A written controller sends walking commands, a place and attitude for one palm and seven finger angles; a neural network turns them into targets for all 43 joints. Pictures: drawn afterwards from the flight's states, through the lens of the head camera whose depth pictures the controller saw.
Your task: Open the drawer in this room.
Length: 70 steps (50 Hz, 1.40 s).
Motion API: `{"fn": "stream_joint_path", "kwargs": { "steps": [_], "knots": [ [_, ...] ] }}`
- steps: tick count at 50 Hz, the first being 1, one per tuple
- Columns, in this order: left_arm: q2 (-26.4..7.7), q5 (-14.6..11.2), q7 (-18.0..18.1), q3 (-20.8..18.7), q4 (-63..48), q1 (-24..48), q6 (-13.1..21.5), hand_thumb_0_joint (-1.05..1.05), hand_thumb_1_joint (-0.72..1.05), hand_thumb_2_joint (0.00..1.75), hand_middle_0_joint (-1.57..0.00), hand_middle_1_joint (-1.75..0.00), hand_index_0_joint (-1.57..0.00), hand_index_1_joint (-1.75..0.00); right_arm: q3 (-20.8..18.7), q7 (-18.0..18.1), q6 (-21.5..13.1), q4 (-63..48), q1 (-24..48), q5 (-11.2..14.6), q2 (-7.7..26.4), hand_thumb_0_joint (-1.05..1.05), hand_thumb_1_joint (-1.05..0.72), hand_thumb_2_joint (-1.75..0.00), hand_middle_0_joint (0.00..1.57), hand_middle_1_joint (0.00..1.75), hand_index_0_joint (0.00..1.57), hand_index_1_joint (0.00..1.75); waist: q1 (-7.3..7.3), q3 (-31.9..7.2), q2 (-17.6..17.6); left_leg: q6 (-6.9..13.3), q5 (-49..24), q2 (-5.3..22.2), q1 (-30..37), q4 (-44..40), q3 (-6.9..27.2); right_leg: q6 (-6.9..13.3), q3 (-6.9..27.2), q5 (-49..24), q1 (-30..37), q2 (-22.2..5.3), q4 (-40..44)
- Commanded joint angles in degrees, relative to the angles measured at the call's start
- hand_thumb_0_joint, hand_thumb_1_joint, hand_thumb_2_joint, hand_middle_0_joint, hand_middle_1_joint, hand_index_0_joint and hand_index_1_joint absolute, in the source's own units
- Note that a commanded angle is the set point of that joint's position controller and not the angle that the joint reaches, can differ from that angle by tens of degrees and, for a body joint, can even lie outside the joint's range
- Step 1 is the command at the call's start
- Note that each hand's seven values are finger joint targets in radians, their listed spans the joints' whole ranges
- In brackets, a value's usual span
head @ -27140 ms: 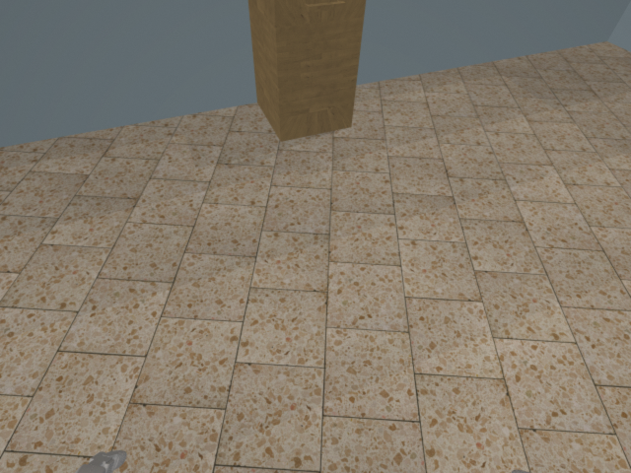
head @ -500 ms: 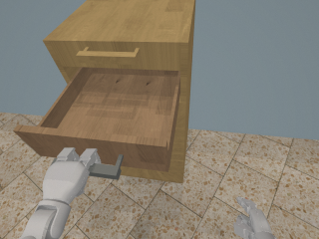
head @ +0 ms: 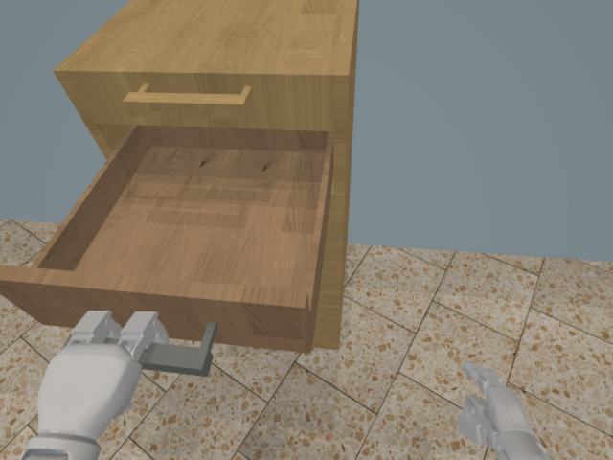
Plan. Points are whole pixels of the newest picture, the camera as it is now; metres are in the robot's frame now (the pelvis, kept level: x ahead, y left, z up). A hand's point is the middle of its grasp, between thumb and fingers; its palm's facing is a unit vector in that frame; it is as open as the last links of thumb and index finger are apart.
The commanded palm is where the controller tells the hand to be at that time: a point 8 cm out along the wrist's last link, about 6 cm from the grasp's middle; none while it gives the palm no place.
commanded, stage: open the thumb to release the handle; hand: left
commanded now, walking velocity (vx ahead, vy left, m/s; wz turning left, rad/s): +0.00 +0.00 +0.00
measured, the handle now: (144, 338) +0.24 +0.23 +0.06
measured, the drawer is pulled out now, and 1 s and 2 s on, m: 0.30 0.29 0.28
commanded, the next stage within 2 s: lift the hand off the handle in 0.44 s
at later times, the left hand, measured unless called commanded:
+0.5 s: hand (106, 382) +0.18 +0.25 +0.06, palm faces +0.04 -0.07 -1.00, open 12.9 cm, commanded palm +0.16 +0.25 +0.11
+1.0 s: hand (127, 369) +0.20 +0.24 +0.05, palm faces +0.04 -0.07 -1.00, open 13.6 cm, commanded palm +0.18 +0.23 +0.12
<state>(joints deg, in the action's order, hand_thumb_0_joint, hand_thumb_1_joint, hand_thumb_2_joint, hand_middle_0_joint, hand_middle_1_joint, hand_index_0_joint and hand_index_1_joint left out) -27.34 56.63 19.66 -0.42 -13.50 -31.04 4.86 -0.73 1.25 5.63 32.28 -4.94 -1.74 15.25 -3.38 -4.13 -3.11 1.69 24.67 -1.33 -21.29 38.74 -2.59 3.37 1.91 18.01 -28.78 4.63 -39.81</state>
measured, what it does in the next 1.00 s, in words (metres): stands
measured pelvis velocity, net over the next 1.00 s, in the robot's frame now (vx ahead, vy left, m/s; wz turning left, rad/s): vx -0.02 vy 0.00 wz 0.05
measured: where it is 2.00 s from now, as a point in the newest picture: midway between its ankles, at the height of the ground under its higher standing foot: outside the picture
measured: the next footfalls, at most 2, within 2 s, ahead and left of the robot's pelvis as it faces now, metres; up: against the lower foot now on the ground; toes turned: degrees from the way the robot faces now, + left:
none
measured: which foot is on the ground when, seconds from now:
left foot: down 0.00-1.00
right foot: down 0.00-1.00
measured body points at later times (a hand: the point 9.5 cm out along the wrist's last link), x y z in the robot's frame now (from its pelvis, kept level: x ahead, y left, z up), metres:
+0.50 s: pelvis -0.02 +0.00 +0.00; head +0.00 -0.04 +0.45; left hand +0.18 +0.25 +0.11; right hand +0.22 -0.20 -0.09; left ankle -0.06 +0.10 -0.72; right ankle +0.02 -0.08 -0.72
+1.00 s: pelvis -0.02 +0.00 +0.00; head -0.01 -0.04 +0.45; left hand +0.19 +0.24 +0.10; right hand +0.20 -0.19 -0.11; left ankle -0.06 +0.10 -0.72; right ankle +0.02 -0.08 -0.72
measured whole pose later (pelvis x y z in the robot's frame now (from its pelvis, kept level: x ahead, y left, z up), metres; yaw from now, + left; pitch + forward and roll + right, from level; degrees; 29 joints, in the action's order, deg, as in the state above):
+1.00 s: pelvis -0.02 +0.00 +0.00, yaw +3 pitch +4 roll +1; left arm -22.6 58.2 13.4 5.8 -4.4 -12.8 -1.4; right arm 0.8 2.0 5.4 35.4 -5.8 -1.3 12.6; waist -5.5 -3.3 -4.5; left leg 2.0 22.3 -3.1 -20.3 38.5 -0.3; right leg 3.0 -0.2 16.6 -26.7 2.5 -39.3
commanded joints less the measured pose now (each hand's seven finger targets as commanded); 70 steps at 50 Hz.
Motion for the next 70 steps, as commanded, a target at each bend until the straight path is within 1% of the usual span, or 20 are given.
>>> {"fn": "stream_joint_path", "kwargs": {
  "steps": [1, 3, 9, 17, 26, 27, 28, 29, 30, 32, 34, 37, 40, 43, 48, 49, 53, 55, 64, 70],
  "knots": [
    [-10.80, -0.20, 6.02, -15.28, -9.69, 6.36, -0.81, 0.00, 0.62, 0.78, -0.38, -1.32, -0.38, -1.32, -2.23, 0.42, -2.67, -7.79, 7.24, -0.03, 3.74, 0.00, -0.90, -0.90, 0.20, 0.30, 0.20, 0.30, -2.59, -13.15, -1.49, -0.97, -22.59, -1.05, 0.79, -2.48, 3.42, -0.14, 4.35, -19.27, 11.36, -2.73, 3.76],
    [-10.21, -0.86, 5.59, -13.55, -11.31, 10.01, -0.98, 0.00, 0.48, 0.72, -0.37, -1.30, -0.37, -1.30, -2.43, 0.43, -2.70, -7.47, 7.01, -0.02, 3.97, 0.00, -0.90, -0.90, 0.20, 0.30, 0.20, 0.30, -1.95, -15.98, -3.00, -1.55, -25.70, -0.96, 2.65, -2.15, 3.54, -0.26, 3.96, -20.98, 11.89, -2.89, 3.34],
    [-10.63, -0.73, 2.27, -11.55, -7.45, 12.47, -2.62, 0.00, 0.06, 0.54, -0.34, -1.26, -0.34, -1.26, -1.55, 1.14, -2.32, -6.82, 8.17, 0.22, 4.09, 0.00, -0.90, -0.90, 0.20, 0.30, 0.20, 0.30, -1.95, -11.99, 4.26, -0.86, -21.09, -0.90, -0.12, -3.71, 3.85, -0.92, 3.98, -19.04, 12.91, -3.41, 4.74],
    [-9.40, -0.62, -1.29, -9.14, -7.20, 13.31, -3.08, 0.00, -0.50, 0.30, -0.30, -1.20, -0.30, -1.20, -0.76, 1.38, -2.30, -7.09, 8.84, 0.32, 3.73, 0.00, -0.90, -0.90, 0.20, 0.30, 0.20, 0.30, -2.79, -10.05, 1.87, -0.82, -18.64, -0.97, 0.62, -5.71, 3.53, -0.81, 3.81, -15.08, 14.36, -3.55, 6.86],
    [-9.37, -0.06, -2.62, -8.19, -4.91, 17.60, -1.60, 0.00, -0.50, 0.30, -0.30, -1.20, -0.30, -1.20, -0.65, 1.38, -2.56, -6.75, 9.00, 0.05, 3.58, 0.00, -0.90, -0.90, 0.20, 0.30, 0.20, 0.30, -2.71, -7.57, 1.76, -0.60, -14.66, -1.22, 0.07, -6.99, 3.44, -0.71, 3.77, -9.11, 13.33, -3.63, 8.75],
    [6.97, -0.27, -3.72, 5.72, 3.00, 9.89, -2.42, 0.00, -0.50, 0.30, -0.30, -1.20, -0.30, -1.20, -0.71, 0.11, -3.22, -7.10, 8.08, -0.06, 2.43, 0.00, -0.90, -0.90, 0.20, 0.30, 0.20, 0.30, -1.25, -2.27, 5.21, -0.73, -14.25, -1.21, -1.85, -5.65, 3.10, -0.95, 1.40, -8.47, 8.33, -3.35, 7.79],
    [5.90, -1.26, -4.49, 4.70, 1.73, 11.90, -2.17, 0.00, -0.50, 0.30, -0.30, -1.20, -0.30, -1.20, -1.25, -0.56, -3.54, -7.31, 7.27, 1.14, 3.28, 0.00, -0.90, -0.90, 0.20, 0.30, 0.20, 0.30, -0.14, -3.30, 7.20, -0.75, -14.39, -0.32, -1.19, -5.68, 3.57, -0.88, 1.67, -8.20, 7.63, -3.22, 8.21],
    [3.43, -1.18, -4.77, 3.59, -0.96, 14.82, -1.29, 0.00, -0.50, 0.30, -0.30, -1.20, -0.30, -1.20, -1.36, -0.38, -3.57, -7.12, 7.20, 0.90, 3.85, 0.00, -0.90, -0.90, 0.20, 0.30, 0.20, 0.30, -0.65, -4.32, 5.60, -0.76, -13.96, -0.59, -1.19, -5.60, 3.40, -0.90, 1.88, -7.54, 8.17, -3.23, 7.95],
    [-2.04, -0.12, -3.91, -0.54, -3.55, 17.87, -1.04, 0.00, -0.50, 0.30, -0.30, -1.20, -0.30, -1.20, -1.80, -0.07, -3.21, -6.90, 7.60, 0.42, 4.16, 0.00, -0.90, -0.90, 0.20, 0.30, 0.20, 0.30, -1.67, -6.99, 3.43, -1.06, -13.20, -0.79, -0.90, -5.98, 3.31, -0.59, 2.95, -6.56, 9.55, -3.09, 7.90],
    [-5.01, 3.55, -1.91, -2.06, -4.86, 20.70, -1.50, 0.00, -0.50, 0.30, -0.30, -1.20, -0.30, -1.20, -1.31, 0.05, -2.96, -7.47, 8.06, -0.70, 3.71, 0.00, -0.90, -0.90, 0.20, 0.30, 0.20, 0.30, -2.39, -9.70, 2.61, -0.91, -11.93, -1.19, -1.32, -5.16, 3.09, -0.38, 3.84, -4.43, 9.86, -3.52, 7.26],
    [-2.24, 5.38, -1.01, 0.91, -3.18, 22.98, -2.31, 0.00, -0.50, 0.30, -0.30, -1.20, -0.30, -1.20, -0.83, -0.19, -3.03, -7.21, 7.86, -1.06, 3.18, 0.00, -0.90, -0.90, 0.20, 0.30, 0.20, 0.30, -1.74, -9.45, 2.70, -0.90, -10.88, -1.19, -1.76, -4.50, 3.26, -0.25, 3.25, -2.30, 7.89, -3.67, 6.81],
    [-2.92, 4.44, -1.23, 0.84, -1.50, 24.91, -3.17, 0.00, -0.50, 0.30, -0.30, -1.20, -0.30, -1.20, -1.28, 0.29, -2.89, -6.58, 8.04, -0.10, 3.46, 0.00, -0.90, -0.90, 0.20, 0.30, 0.20, 0.30, -1.14, -7.77, 0.02, -1.23, -10.77, -1.14, -1.75, -4.86, 3.66, 0.07, 3.06, -3.18, 7.66, -3.08, 6.93],
    [-1.88, 3.16, -1.50, 2.38, -1.14, 29.40, -3.92, 0.00, -0.50, 0.30, -0.30, -1.20, -0.30, -1.20, -1.42, 0.83, -2.81, -6.28, 7.96, 0.17, 3.22, 0.00, -0.90, -0.90, 0.20, 0.30, 0.20, 0.30, -0.37, -9.15, 1.84, -0.84, -11.09, -1.09, -0.95, -4.63, 3.85, -0.31, 2.27, -3.80, 8.02, -3.30, 6.88],
    [-3.11, 2.23, -2.12, 1.19, -1.14, 28.29, -4.38, 0.00, -0.50, 0.30, -0.30, -1.20, -0.30, -1.20, -1.16, 1.07, -2.91, -6.65, 8.35, 0.40, 3.32, 0.00, -0.90, -0.90, 0.20, 0.30, 0.20, 0.30, -0.96, -10.31, 3.89, -0.82, -12.28, -0.91, -0.53, -5.17, 4.25, -0.52, 1.96, -5.01, 9.77, -3.20, 6.78],
    [-4.58, 1.31, -3.44, 0.61, -7.69, 28.74, -4.33, 0.00, -0.50, 0.30, -0.30, -1.20, -0.30, -1.20, -0.77, 1.11, -3.18, -7.10, 9.29, 0.17, 3.04, 0.00, -0.90, -0.90, 0.20, 0.30, 0.20, 0.30, -2.06, -11.90, 1.02, -0.98, -16.04, -0.71, 2.30, -6.65, 4.61, -0.32, 1.93, -7.75, 13.04, -3.44, 7.08],
    [-2.53, 1.13, -3.76, 2.81, -9.21, 28.60, -4.15, 0.00, -0.50, 0.30, -0.30, -1.20, -0.30, -1.20, -0.32, 0.89, -3.55, -7.34, 8.60, 0.00, 2.55, 0.00, -0.90, -0.90, 0.20, 0.30, 0.20, 0.30, -1.78, -12.36, 1.14, -0.54, -16.93, -0.65, 2.67, -6.30, 4.34, -0.66, 1.02, -8.07, 12.73, -4.00, 6.74],
    [-7.95, 0.07, -4.64, -3.31, -7.73, 27.52, -4.64, 0.00, -0.50, 0.30, -0.30, -1.20, -0.30, -1.20, -0.12, 1.26, -2.92, -6.84, 9.67, 0.35, 3.06, 0.00, -0.90, -0.90, 0.20, 0.30, 0.20, 0.30, -2.58, -8.46, 3.56, -0.65, -15.98, -0.61, 1.54, -8.37, 4.40, -0.59, 2.62, -8.53, 15.19, -3.54, 8.91],
    [-7.06, 0.29, -5.01, -2.73, -8.28, 27.32, -5.12, 0.00, -0.50, 0.30, -0.30, -1.20, -0.30, -1.20, -0.08, 0.88, -2.54, -6.45, 9.40, 0.60, 2.65, 0.00, -0.90, -0.90, 0.20, 0.30, 0.20, 0.30, -2.89, -7.74, 1.57, -0.92, -17.10, -0.62, 2.26, -9.32, 3.99, -0.37, 2.34, -9.39, 15.70, -3.66, 9.29],
    [-6.44, -1.68, -8.43, -1.00, -13.76, 30.15, -6.80, 0.00, -0.50, 0.30, -0.30, -1.20, -0.30, -1.20, 0.68, 0.39, -2.05, -6.93, 10.19, 1.14, 2.63, 0.00, -0.90, -0.90, 0.20, 0.30, 0.20, 0.30, -2.29, -8.14, 1.11, -0.70, -19.55, -0.31, 5.99, -11.44, 3.61, -1.03, 1.42, -10.80, 18.14, -4.04, 11.56],
    [-9.82, -3.15, -10.80, -3.12, -17.79, 31.28, -7.10, 0.00, -0.50, 0.30, -0.30, -1.20, -0.30, -1.20, 0.54, 0.55, -1.59, -7.09, 10.99, 1.52, 3.30, 0.00, -0.90, -0.90, 0.20, 0.30, 0.20, 0.30, -2.87, -9.46, 0.72, -0.71, -22.59, -0.28, 8.52, -13.07, 3.70, -1.03, 1.91, -14.95, 22.43, -4.10, 13.15]
  ]
}}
